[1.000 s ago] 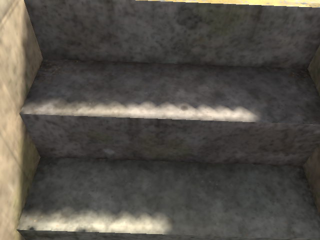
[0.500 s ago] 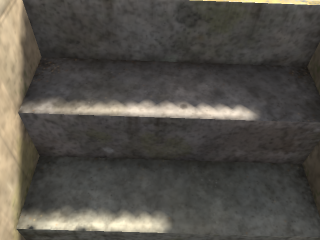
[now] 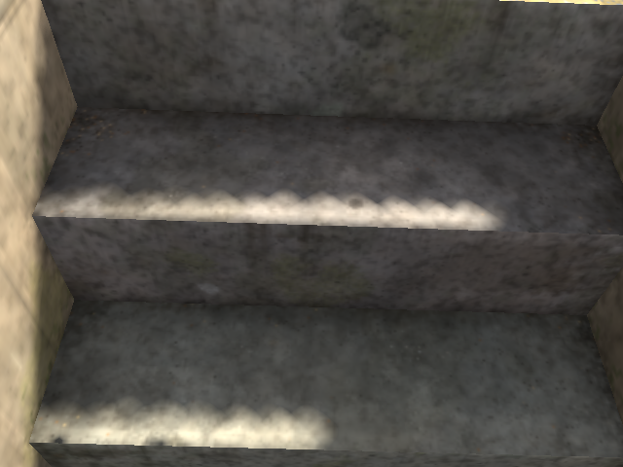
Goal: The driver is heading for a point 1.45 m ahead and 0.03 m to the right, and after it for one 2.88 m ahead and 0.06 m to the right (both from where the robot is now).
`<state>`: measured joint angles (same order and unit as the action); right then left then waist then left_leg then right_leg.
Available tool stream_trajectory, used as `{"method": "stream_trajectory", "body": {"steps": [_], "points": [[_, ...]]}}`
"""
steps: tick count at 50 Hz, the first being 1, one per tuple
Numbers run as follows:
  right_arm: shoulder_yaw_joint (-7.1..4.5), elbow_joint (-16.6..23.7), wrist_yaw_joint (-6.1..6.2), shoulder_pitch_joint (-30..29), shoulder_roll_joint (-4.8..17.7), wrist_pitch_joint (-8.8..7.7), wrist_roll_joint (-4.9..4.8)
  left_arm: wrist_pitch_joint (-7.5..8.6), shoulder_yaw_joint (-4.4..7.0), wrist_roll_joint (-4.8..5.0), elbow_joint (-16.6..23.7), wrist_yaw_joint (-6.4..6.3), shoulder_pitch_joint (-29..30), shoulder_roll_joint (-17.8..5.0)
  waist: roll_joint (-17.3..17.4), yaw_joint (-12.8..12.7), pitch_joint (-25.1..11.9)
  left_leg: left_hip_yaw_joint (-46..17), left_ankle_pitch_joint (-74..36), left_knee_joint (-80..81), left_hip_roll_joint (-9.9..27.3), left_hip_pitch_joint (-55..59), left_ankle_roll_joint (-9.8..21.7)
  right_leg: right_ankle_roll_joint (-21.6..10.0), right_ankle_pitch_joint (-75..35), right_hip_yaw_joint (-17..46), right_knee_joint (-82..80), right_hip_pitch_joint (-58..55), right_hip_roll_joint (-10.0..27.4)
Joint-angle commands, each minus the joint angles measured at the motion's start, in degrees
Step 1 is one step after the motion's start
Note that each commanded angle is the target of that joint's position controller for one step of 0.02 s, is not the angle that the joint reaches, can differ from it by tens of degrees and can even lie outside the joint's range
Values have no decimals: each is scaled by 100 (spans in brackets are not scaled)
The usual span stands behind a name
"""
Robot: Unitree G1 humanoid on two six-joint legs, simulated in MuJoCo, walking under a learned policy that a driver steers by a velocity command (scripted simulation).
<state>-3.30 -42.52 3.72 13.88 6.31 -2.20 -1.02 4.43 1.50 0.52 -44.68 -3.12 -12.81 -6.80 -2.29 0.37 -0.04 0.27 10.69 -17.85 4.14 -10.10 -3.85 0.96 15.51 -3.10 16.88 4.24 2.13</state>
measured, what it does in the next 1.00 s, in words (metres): stands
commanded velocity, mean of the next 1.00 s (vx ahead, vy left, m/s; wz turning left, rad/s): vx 0.50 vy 0.00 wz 0.00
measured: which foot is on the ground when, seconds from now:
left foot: down 0.00-1.00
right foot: down 0.00-1.00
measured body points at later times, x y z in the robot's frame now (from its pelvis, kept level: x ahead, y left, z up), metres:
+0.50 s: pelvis +0.00 +0.00 +0.00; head +0.03 +0.01 +0.45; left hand +0.13 +0.20 -0.13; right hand +0.12 -0.22 -0.12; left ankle -0.02 +0.17 -0.75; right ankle -0.08 -0.12 -0.75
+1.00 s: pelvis +0.00 +0.00 +0.00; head +0.03 +0.01 +0.45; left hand +0.13 +0.21 -0.13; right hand +0.12 -0.22 -0.12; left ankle -0.02 +0.17 -0.75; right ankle -0.08 -0.12 -0.75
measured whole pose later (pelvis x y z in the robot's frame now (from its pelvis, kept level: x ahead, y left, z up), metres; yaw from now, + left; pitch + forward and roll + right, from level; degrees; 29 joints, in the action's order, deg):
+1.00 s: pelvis +0.00 +0.00 +0.00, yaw +0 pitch +3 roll +0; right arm -3.3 -42.6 3.5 12.2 6.0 -2.0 -1.0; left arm 4.7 1.3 0.4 -43.0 -3.1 -12.6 -6.7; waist -2.3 0.4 0.0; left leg -0.2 11.4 -18.8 4.3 -10.4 -4.0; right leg 1.0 15.8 -3.1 17.6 4.6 2.1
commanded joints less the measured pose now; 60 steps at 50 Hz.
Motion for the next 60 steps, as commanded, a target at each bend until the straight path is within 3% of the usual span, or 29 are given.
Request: {"method": "stream_trajectory", "body": {"steps": [1, 2, 3, 4, 6, 8, 9, 11, 13, 14, 15, 17, 60], "points": [[-115, 316, 14, 72, 471, -77, -59, 74, 39, -31, 409, -32, -5, -283, 106, 3, -374, -237, -1193, 45, 133, 569, 481, -250, -2603, 110, -34, 229, 291], [-105, 309, 19, 202, 498, -107, 38, 64, 79, 11, 293, 7, -165, -312, 208, -27, -450, -161, -1358, 61, 153, 664, 527, -257, -2558, 134, -98, 226, 356], [-106, 302, 16, 193, 477, -113, 47, 62, 86, 9, 281, 20, -153, -345, 177, -10, -403, -168, -1430, 45, 148, 675, 536, -255, -2596, 126, -106, 243, 342], [-111, 351, 11, -11, 416, -71, -10, 89, 52, -17, 384, -6, 17, -290, 78, 9, -330, -260, -1301, -48, 102, 587, 488, -257, -2761, 128, -2, 256, 256], [-101, 367, 11, 1, 416, -57, -25, 94, 41, -5, 396, -20, 7, -261, 110, -4, -307, -244, -1220, 17, 114, 506, 473, -241, -2689, 119, -1, 246, 282], [-101, 367, 10, -18, 421, -57, -18, 92, 40, -1, 400, -24, -24, -271, 152, -14, -305, -249, -1251, 16, 114, 530, 469, -238, -2643, 126, -19, 262, 283], [-104, 313, 17, 192, 491, -98, 45, 72, 79, 15, 303, 8, -184, -331, 217, -21, -451, -155, -1402, 47, 154, 655, 521, -254, -2596, 136, -90, 219, 362], [-103, 371, 9, -17, 421, -60, -13, 90, 47, -3, 402, -23, -2, -281, 120, -10, -331, -239, -1353, -9, 112, 573, 476, -235, -2705, 127, -8, 264, 282], [-104, 370, 10, -11, 420, -58, -15, 93, 43, -1, 412, -25, -16, -277, 139, -9, -358, -242, -1316, 0, 113, 566, 471, -234, -2674, 128, -4, 241, 282], [-104, 313, 16, 185, 486, -98, 47, 74, 77, 17, 309, 11, -171, -324, 206, -18, -491, -156, -1405, 44, 156, 673, 523, -250, -2601, 132, -78, 202, 360], [-112, 346, 10, -18, 414, -66, -6, 95, 46, -17, 414, -8, 2, -291, 113, 10, -370, -263, -1296, -46, 102, 585, 477, -255, -2733, 136, 8, 226, 259], [-106, 356, 13, -33, 417, -55, -18, 103, 35, -14, 429, -14, 10, -257, 113, 2, -390, -256, -1182, -30, 111, 523, 465, -260, -2758, 135, 31, 201, 277], [-104, 367, -9, -145, 419, -62, -2, 106, 37, -16, 530, -3, -8, -274, 148, -8, -397, -260, -1231, -41, 110, 504, 438, -264, -2734, 154, 44, 205, 281]]}}
Next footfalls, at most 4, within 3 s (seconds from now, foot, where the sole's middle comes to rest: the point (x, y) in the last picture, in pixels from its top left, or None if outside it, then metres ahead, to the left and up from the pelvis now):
none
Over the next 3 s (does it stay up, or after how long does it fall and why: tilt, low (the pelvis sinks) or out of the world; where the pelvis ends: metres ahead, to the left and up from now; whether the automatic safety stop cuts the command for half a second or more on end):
stays up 0.00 0.00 0.00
